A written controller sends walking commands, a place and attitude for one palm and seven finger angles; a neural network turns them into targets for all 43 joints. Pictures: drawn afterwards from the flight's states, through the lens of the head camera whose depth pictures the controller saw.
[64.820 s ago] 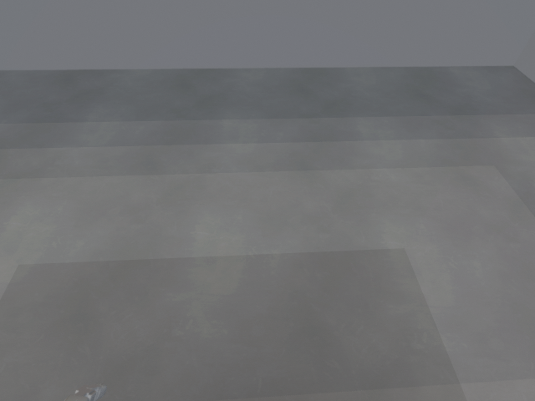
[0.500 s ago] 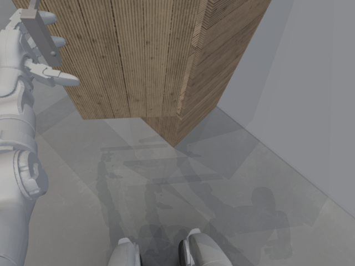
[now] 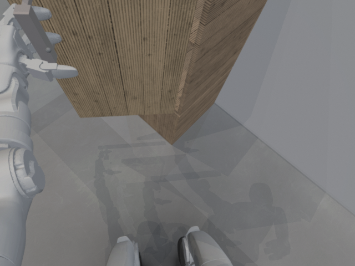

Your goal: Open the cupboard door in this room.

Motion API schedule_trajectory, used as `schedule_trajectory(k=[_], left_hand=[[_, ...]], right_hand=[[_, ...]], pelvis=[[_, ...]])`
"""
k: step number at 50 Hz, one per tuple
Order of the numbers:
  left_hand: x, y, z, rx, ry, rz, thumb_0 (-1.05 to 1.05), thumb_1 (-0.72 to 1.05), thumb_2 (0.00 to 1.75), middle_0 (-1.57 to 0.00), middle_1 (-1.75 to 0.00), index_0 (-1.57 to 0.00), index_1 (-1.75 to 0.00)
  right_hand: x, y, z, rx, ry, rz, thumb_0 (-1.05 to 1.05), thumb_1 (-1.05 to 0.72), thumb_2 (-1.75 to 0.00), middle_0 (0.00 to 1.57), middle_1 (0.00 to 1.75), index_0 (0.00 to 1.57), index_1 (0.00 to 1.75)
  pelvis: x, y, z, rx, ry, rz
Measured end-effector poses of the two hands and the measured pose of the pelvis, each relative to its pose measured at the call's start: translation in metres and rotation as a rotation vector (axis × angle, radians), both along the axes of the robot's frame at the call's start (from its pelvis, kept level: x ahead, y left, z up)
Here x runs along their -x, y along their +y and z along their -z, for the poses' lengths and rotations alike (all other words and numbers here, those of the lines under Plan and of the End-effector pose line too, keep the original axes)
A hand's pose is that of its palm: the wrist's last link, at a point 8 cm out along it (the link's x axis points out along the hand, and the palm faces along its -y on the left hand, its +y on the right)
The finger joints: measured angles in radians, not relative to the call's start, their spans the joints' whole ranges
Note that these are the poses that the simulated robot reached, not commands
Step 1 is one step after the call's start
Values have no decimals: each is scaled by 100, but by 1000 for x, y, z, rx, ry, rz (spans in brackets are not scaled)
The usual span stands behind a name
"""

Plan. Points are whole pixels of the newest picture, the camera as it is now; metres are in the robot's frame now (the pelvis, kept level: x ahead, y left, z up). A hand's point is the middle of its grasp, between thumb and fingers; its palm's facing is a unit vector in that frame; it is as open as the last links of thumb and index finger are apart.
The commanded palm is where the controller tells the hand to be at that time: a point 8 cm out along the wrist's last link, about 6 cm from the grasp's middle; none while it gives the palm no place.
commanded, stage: close the thumb around the handle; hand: left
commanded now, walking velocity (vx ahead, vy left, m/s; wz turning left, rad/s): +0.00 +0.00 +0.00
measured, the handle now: (39, 29) +0.60 +0.21 +0.09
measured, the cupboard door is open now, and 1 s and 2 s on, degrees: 49 56 99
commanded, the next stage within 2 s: pull the door open along its arc in 0.52 s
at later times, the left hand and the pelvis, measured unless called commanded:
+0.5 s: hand (48, 50) +0.54 +0.19 +0.10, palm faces -0.01 -1.00 -0.01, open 5.9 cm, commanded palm +0.52 +0.23 +0.09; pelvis +0.01 +0.00 +0.00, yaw +0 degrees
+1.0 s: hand (50, 67) +0.50 +0.19 +0.10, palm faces -0.03 -1.00 -0.02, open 6.1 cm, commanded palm +0.44 +0.23 +0.09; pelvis +0.02 +0.00 +0.02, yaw -1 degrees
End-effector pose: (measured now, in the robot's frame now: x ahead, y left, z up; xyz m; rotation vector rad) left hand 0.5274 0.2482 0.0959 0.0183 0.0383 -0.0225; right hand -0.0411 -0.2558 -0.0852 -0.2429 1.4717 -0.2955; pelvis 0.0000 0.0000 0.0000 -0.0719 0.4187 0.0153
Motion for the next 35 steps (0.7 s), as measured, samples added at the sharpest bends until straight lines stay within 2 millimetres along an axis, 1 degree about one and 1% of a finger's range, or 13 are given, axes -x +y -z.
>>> schedule_trajectory(k=[4, 9, 18, 21, 22, 28, 35], left_hand=[[-1, -2, -1, 5, -5, 3, -1, -20, 43, -32, -124, -32, -124], [1, -3, -1, 4, -5, -14, 0, 5, 54, -33, -126, -33, -126], [4, -3, -2, 1, -3, -20, 1, 54, 75, -35, -131, -35, -132], [4, -2, -2, 3, -7, -15, 1, 68, 81, -36, -133, -36, -133], [4, -2, -2, 2, -8, -11, 1, 70, 82, -37, -133, -36, -133], [5, -3, -2, 4, -8, -16, 1, 70, 81, -35, -135, -35, -135], [5, -3, -2, 3, -8, -16, 1, 71, 81, -34, -135, -34, -135]], right_hand=[[1, 2, 0, -4, 7, 1, 1, -90, -90, 20, 30, 20, 30], [-1, 4, 0, -14, 4, 4, 1, -90, -90, 20, 30, 20, 30], [-10, 4, 2, -25, -10, -5, 1, -90, -90, 20, 30, 20, 30], [-14, 2, 2, -19, -21, -7, 1, -90, -90, 20, 30, 20, 30], [-16, 1, 2, -17, -24, -8, 1, -90, -90, 20, 30, 20, 30], [-21, -3, 2, -12, -35, -14, 1, -90, -90, 20, 30, 20, 30], [-21, -6, 3, -9, -35, -15, 1, -91, -90, 20, 30, 20, 30]], pelvis=[[-1, 1, 0, 0, 2, 0], [-3, 2, -2, -1, -2, 1], [-7, 1, -4, -3, -11, -1], [-7, 0, -4, -3, -11, -1], [-7, 0, -4, -3, -12, -1], [-7, -1, -3, -4, -11, -2], [-7, -3, -3, -6, -11, 0]])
